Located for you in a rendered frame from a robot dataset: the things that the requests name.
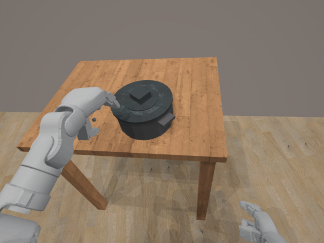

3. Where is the table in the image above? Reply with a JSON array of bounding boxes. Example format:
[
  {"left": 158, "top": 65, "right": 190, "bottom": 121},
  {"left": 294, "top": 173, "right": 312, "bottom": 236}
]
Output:
[{"left": 16, "top": 57, "right": 227, "bottom": 220}]

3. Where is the robot left hand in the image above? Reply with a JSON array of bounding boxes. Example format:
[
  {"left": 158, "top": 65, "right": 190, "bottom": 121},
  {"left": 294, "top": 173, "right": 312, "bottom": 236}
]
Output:
[{"left": 61, "top": 87, "right": 120, "bottom": 140}]

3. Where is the knob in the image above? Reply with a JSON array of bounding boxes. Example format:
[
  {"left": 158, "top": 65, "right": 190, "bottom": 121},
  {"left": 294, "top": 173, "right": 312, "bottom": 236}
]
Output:
[{"left": 129, "top": 86, "right": 151, "bottom": 103}]

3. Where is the pot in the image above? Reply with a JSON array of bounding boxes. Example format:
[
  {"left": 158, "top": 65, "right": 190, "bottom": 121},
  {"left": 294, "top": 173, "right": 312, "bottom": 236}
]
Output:
[{"left": 117, "top": 104, "right": 175, "bottom": 140}]

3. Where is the lid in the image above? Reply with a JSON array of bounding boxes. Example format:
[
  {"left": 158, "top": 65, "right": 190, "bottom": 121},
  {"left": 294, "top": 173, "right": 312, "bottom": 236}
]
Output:
[{"left": 111, "top": 80, "right": 173, "bottom": 124}]

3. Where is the robot right hand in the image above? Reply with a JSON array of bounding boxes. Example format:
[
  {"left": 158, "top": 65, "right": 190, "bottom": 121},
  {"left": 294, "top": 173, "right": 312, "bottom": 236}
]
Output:
[{"left": 239, "top": 201, "right": 278, "bottom": 243}]

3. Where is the right robot forearm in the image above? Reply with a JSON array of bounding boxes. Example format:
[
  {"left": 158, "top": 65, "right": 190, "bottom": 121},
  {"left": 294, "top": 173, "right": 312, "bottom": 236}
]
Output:
[{"left": 261, "top": 232, "right": 288, "bottom": 243}]

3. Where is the left robot forearm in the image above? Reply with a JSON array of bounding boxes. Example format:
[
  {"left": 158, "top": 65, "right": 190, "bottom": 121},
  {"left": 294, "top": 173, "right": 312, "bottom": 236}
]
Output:
[{"left": 0, "top": 103, "right": 86, "bottom": 214}]

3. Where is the robot left upper arm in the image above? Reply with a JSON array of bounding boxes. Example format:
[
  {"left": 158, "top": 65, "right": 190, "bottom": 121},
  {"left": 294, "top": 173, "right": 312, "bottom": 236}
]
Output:
[{"left": 0, "top": 213, "right": 41, "bottom": 243}]

